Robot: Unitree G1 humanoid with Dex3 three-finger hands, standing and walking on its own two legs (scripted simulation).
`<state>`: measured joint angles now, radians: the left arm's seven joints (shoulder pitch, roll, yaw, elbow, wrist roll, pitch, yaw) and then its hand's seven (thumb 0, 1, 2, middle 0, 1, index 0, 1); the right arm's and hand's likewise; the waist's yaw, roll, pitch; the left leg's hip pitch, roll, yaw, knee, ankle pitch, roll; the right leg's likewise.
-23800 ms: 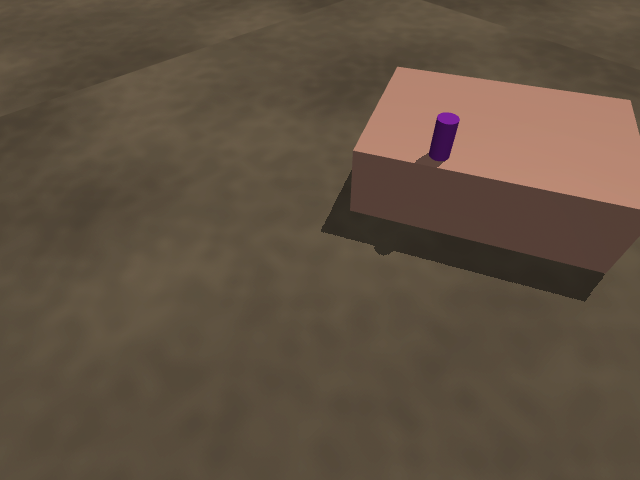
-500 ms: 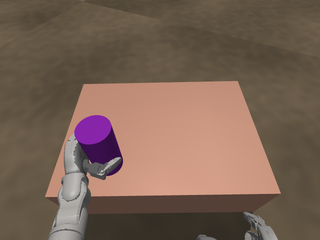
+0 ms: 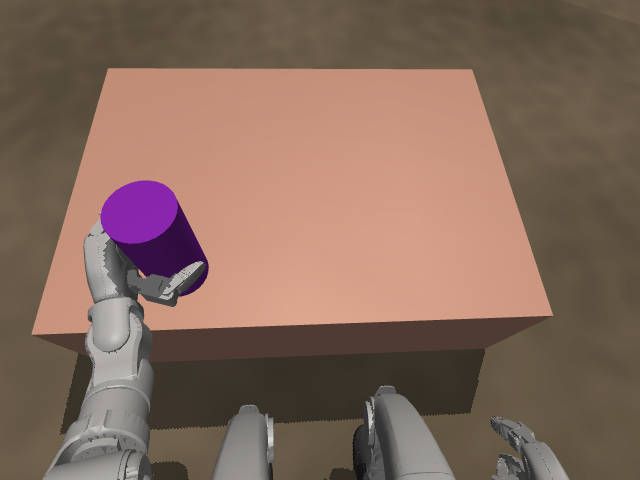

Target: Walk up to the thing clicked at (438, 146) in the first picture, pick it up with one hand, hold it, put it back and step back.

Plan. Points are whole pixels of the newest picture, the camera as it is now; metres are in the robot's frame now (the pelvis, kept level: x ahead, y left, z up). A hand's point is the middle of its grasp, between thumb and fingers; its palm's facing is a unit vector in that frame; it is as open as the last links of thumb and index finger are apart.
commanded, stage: crouch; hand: left
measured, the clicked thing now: (163, 245) +0.40 +0.19 +0.01
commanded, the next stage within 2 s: lower in 0.84 s
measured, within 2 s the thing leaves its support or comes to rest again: neither
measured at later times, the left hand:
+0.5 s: hand (174, 257) +0.44 +0.21 -0.10, palm faces +0.21 -0.98 -0.03, open 10.8 cm
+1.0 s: hand (181, 264) +0.44 +0.21 -0.15, palm faces +0.20 -0.98 -0.04, open 10.8 cm
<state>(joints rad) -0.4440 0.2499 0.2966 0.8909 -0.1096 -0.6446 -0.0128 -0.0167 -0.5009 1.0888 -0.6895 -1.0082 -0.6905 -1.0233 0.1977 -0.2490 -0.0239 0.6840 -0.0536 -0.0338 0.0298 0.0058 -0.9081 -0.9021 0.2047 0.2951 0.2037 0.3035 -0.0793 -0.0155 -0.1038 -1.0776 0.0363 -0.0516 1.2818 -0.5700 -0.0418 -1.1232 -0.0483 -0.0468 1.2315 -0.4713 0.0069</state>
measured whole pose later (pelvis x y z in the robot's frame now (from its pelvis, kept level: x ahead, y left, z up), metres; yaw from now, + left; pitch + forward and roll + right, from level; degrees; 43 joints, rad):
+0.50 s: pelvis -0.02 +0.01 -0.09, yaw -1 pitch +31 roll -3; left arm -0.63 0.33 0.42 0.99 -0.08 -0.63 -0.05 -0.02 -0.51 1.09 -0.70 -0.99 -0.70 -1.01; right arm 0.18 -0.25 0.00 0.71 -0.06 -0.01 0.04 0.00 -0.94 -0.91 0.21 0.30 0.20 0.30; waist -0.12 0.01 -0.17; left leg -1.52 0.03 -0.07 1.65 -0.67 -0.03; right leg -1.56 -0.05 -0.04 1.57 -0.54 0.02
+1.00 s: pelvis -0.03 +0.01 -0.13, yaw -1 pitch +33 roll -3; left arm -0.69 0.37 0.42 1.00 -0.07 -0.59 -0.05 -0.02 -0.50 1.09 -0.69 -1.00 -0.70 -1.02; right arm 0.17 -0.25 0.02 0.70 -0.06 -0.01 0.04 0.00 -0.94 -0.91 0.21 0.30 0.20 0.30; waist -0.14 0.02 -0.17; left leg -1.69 0.01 -0.08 1.80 -0.69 -0.03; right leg -1.73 -0.06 -0.03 1.71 -0.56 0.02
